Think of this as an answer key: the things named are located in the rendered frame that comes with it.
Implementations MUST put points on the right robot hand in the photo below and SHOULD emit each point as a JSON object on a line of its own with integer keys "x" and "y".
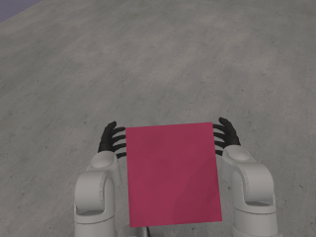
{"x": 230, "y": 135}

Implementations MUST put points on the robot left forearm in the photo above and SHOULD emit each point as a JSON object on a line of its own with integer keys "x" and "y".
{"x": 95, "y": 199}

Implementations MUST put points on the left robot hand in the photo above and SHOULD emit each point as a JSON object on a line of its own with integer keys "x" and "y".
{"x": 107, "y": 139}

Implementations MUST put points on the left robot thigh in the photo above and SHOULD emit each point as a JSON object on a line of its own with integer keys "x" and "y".
{"x": 128, "y": 231}

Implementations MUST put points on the robot right forearm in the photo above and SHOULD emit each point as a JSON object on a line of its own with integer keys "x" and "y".
{"x": 253, "y": 194}

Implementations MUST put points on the carton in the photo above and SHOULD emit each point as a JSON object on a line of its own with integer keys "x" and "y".
{"x": 172, "y": 174}

